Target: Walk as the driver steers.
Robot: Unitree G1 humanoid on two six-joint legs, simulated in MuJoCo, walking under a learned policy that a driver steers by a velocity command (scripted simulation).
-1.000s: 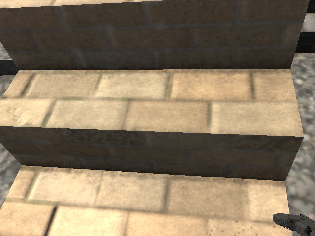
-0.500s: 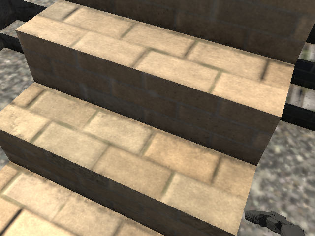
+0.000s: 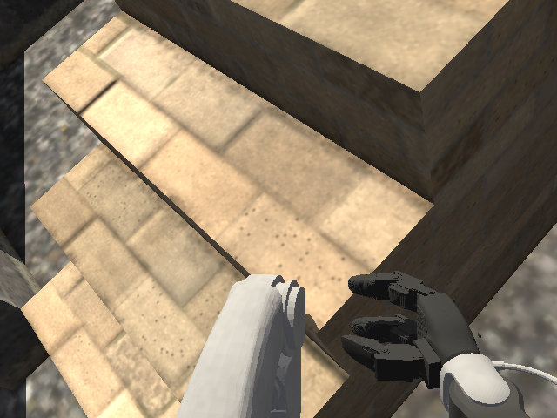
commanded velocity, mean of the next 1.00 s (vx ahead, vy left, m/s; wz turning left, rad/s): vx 0.10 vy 0.00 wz -0.34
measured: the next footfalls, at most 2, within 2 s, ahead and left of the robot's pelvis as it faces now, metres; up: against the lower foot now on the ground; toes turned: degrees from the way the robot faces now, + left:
left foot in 0.02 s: +0.16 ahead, +0.16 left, +0.41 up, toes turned +0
right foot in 0.32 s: +0.02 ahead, -0.19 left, +0.03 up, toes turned +6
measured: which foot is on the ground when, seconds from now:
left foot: up 0.00-0.00, down 0.02-0.12, up 0.14-0.56, down 0.58-0.62, up 0.64-1.00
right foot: down 0.00-0.12, up 0.14-0.30, down 0.32-0.46, up 0.48-0.62, down 0.64-0.90, up 0.92-1.00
